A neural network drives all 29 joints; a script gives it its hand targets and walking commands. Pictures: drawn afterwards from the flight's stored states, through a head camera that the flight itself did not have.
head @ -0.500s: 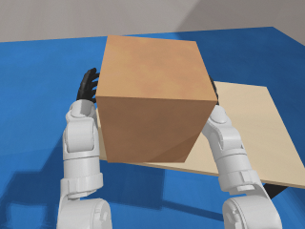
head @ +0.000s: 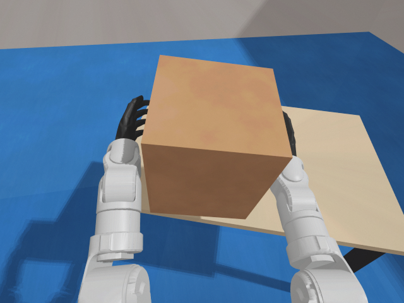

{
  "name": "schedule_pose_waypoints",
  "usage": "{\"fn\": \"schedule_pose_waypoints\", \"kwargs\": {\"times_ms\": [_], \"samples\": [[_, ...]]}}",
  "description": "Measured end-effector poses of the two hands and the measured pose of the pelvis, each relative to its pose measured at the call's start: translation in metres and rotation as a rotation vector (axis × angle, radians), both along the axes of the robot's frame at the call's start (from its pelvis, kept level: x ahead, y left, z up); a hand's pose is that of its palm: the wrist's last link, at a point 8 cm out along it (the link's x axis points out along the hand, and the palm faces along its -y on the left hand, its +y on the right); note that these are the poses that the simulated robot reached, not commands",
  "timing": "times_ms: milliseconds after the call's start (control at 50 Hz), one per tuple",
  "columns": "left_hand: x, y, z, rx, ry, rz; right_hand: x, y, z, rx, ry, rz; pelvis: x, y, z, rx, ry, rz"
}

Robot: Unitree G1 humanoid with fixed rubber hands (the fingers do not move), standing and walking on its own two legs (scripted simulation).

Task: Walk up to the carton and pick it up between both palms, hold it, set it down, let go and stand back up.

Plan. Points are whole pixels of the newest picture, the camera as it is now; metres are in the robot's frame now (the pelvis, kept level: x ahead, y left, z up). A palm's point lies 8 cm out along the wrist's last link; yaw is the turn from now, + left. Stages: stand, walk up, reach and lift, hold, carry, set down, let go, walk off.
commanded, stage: set down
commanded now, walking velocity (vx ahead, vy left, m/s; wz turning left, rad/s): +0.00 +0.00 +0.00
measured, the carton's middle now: (207, 145) +0.37 -0.02 +0.12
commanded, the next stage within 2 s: none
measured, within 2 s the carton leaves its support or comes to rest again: neither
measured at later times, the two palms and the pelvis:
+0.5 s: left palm (138, 141) +0.39 +0.12 +0.12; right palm (285, 153) +0.36 -0.18 +0.11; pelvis +0.01 +0.00 +0.00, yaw +0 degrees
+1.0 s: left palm (151, 142) +0.41 +0.10 +0.10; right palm (290, 155) +0.37 -0.20 +0.09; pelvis +0.01 +0.00 +0.00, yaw -1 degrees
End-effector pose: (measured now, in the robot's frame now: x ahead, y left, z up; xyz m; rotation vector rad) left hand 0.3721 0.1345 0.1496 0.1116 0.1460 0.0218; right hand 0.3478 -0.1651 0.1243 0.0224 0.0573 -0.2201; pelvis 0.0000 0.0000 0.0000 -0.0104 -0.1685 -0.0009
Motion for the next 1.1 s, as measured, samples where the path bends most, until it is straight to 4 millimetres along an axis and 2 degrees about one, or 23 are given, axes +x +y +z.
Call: {"fn": "schedule_pose_waypoints", "kwargs": {"times_ms": [80,180,400,680,900,1100], "samples": [[0.003,0.000,-0.014,-0.001,0.014,0.003,0.004,0.000,-0.012,0.005,0.008,0.001,0.005,0.000,0.000,-0.004,0.015,0.006],[0.008,-0.002,-0.023,0.004,0.019,0.003,0.009,-0.002,-0.016,0.000,0.007,-0.001,0.011,0.001,0.000,-0.008,0.036,0.012],[0.016,-0.011,-0.022,0.007,0.021,-0.018,0.010,-0.010,-0.012,-0.022,0.007,-0.020,0.016,0.004,0.001,-0.009,0.044,0.007],[0.018,-0.017,-0.038,0.010,0.074,-0.034,0.006,-0.016,-0.029,-0.012,0.049,-0.040,0.009,0.004,0.001,-0.005,0.066,-0.003],[0.030,-0.030,-0.045,0.009,0.094,-0.044,0.015,-0.028,-0.034,-0.011,0.065,-0.048,0.011,-0.002,0.002,0.000,0.100,-0.009],[0.041,-0.037,-0.060,0.006,0.117,-0.057,0.023,-0.036,-0.046,-0.007,0.088,-0.059,0.018,-0.006,0.002,0.002,0.126,-0.014]]}}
